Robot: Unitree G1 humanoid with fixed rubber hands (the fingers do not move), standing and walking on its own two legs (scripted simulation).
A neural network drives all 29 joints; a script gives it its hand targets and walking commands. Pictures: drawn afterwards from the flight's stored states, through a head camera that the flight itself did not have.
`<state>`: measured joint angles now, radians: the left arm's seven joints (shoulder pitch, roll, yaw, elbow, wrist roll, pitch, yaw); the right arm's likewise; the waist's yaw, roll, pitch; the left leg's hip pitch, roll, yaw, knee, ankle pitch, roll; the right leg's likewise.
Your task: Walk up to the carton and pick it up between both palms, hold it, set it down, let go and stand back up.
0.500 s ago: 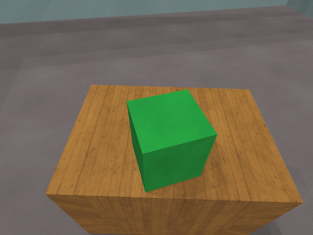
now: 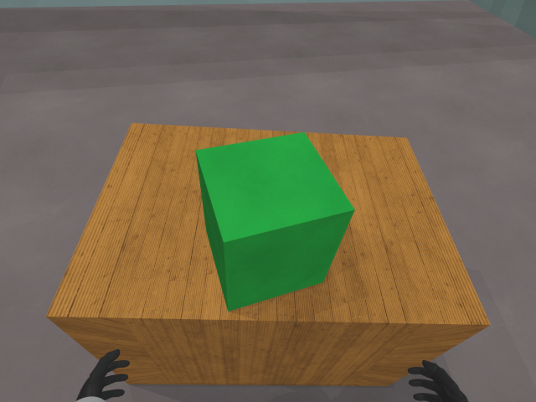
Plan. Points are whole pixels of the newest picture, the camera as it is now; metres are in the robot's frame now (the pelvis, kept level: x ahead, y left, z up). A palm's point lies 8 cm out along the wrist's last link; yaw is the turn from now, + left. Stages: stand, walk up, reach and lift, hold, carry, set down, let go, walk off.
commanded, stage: reach and lift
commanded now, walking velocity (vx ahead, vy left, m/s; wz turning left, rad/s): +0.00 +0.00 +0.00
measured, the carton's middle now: (265, 222) +0.45 -0.01 -0.04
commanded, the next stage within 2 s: none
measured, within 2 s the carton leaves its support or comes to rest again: neither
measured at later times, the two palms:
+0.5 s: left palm out of the picture +0.15 +0.22 -0.06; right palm out of the picture +0.13 -0.27 -0.07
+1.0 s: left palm (134, 393) +0.16 +0.18 -0.04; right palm (470, 385) +0.16 -0.30 -0.05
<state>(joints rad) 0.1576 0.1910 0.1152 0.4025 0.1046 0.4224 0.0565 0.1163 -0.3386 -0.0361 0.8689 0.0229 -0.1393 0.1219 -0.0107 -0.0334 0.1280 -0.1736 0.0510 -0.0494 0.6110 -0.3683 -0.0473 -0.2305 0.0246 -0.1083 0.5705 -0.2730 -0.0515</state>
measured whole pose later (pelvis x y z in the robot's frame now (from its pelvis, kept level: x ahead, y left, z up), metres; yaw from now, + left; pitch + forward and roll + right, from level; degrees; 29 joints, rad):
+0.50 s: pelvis +0.00 +0.00 +0.01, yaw -2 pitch -3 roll +0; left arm 0.29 0.10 0.04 0.35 0.01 0.19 0.17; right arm 0.18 -0.34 -0.07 0.79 0.10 -0.17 0.22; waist 0.02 0.00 0.04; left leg -0.14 0.04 0.00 0.49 -0.30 -0.04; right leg -0.24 0.01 -0.06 0.50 -0.22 -0.05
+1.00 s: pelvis +0.02 -0.01 +0.00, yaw -2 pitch +0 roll -1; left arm 0.42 -0.02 0.00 0.26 0.09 -0.07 0.24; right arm 0.16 -0.44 0.07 0.97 0.35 -0.48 0.31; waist 0.04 -0.01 -0.03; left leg -0.19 0.08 -0.01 0.55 -0.37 -0.06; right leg -0.27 0.05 -0.08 0.53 -0.27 -0.07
